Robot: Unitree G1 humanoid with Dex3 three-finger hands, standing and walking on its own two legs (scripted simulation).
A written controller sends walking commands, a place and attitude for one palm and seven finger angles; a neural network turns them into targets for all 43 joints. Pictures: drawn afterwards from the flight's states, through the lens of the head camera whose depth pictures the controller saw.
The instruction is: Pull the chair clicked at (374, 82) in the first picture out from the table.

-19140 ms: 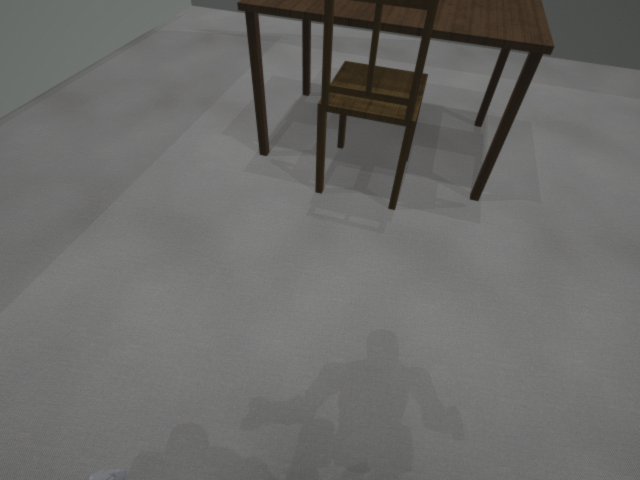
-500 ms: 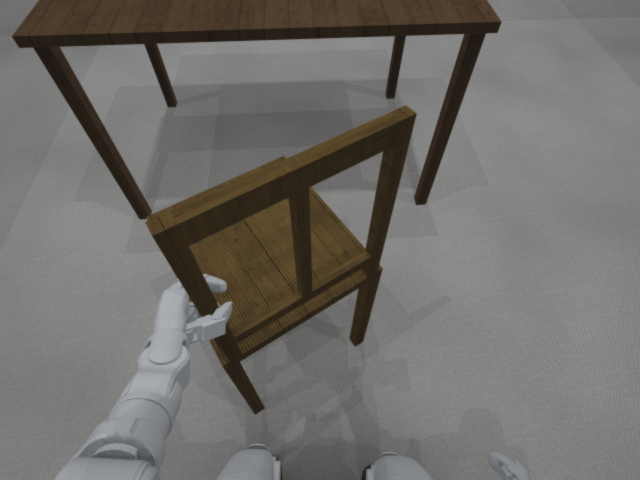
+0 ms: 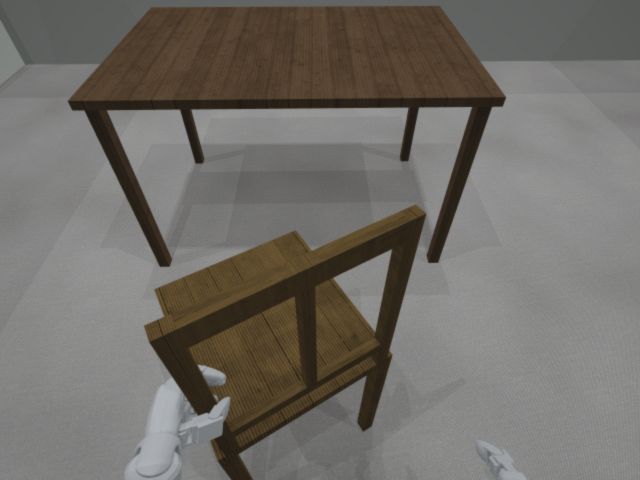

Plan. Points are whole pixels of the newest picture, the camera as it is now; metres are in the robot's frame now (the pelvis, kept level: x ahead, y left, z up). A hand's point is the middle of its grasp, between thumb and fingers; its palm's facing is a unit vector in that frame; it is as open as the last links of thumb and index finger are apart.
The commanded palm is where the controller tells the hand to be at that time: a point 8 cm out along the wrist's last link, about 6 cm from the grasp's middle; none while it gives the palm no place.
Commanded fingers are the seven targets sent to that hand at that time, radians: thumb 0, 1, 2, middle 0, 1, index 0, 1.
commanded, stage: stop walking, hand still on the chair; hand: left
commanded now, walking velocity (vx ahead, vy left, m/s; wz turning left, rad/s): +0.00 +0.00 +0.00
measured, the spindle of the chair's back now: (307, 341) +0.34 +0.04 -0.07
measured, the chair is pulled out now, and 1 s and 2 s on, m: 0.57 0.57 0.57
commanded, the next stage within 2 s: open the thumb and straighten the fingers in 0.38 s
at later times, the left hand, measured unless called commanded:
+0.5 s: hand (213, 415) +0.22 +0.17 -0.08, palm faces +0.14 -0.97 -0.19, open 6.0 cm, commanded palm +0.19 +0.21 -0.05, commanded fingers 0.00 0.66 0.78 -0.50 -1.45 -0.50 -1.45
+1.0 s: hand (212, 409) +0.23 +0.17 -0.08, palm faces +0.12 -0.97 -0.19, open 14.6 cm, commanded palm +0.20 +0.22 -0.05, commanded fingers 0.00 -0.55 0.20 -0.08 -0.22 -0.08 -0.22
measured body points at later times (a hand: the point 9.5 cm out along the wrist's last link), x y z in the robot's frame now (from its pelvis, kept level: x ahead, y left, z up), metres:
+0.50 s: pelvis +0.03 +0.00 +0.00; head +0.03 +0.00 +0.45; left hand +0.21 +0.22 -0.06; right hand +0.19 -0.23 -0.09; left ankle +0.05 +0.15 -0.74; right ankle +0.02 -0.13 -0.74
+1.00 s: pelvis +0.04 +0.01 -0.04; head +0.07 -0.01 +0.41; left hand +0.22 +0.22 -0.06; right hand +0.22 -0.22 -0.11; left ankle +0.05 +0.15 -0.74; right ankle +0.03 -0.13 -0.74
